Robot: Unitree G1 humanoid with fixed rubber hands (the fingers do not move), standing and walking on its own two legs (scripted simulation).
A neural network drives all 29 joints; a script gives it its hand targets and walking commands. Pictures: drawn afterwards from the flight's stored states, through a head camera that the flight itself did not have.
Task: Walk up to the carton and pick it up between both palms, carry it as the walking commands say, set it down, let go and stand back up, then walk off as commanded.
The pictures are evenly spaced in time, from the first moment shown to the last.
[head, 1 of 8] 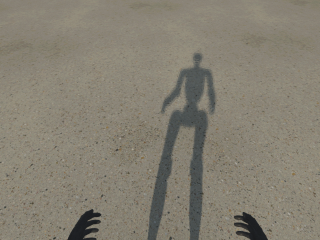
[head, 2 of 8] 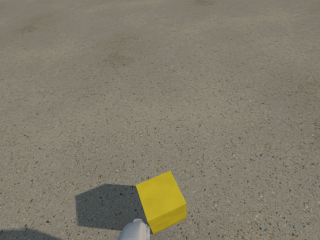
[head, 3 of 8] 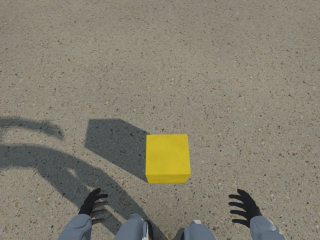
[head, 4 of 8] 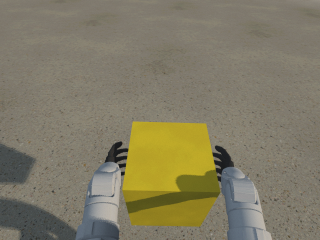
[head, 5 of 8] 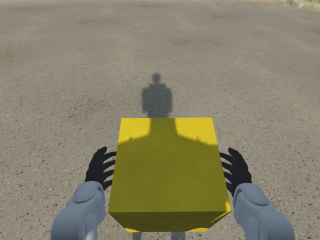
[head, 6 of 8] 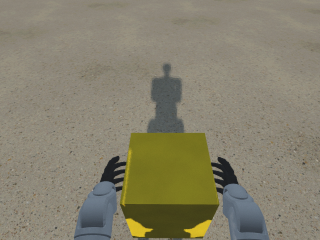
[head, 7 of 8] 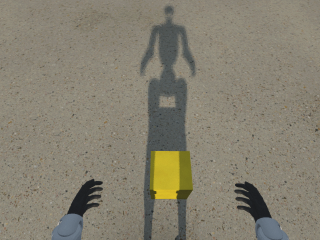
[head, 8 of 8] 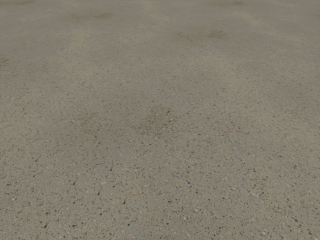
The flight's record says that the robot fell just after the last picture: no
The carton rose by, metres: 0.69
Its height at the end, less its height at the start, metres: +0.00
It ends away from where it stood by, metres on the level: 3.54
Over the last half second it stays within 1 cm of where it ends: yes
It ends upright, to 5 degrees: yes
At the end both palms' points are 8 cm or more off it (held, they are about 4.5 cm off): yes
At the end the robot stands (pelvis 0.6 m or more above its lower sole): yes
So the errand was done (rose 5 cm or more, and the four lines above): yes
